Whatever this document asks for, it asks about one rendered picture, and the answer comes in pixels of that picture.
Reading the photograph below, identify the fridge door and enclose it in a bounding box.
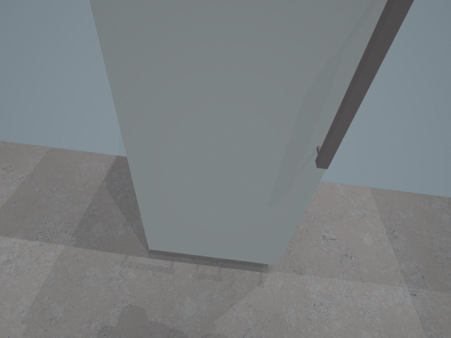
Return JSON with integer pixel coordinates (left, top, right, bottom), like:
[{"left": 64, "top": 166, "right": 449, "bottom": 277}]
[{"left": 89, "top": 0, "right": 387, "bottom": 265}]

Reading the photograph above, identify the handle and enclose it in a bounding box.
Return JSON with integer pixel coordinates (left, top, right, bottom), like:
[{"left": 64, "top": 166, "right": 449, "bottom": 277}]
[{"left": 315, "top": 0, "right": 414, "bottom": 169}]

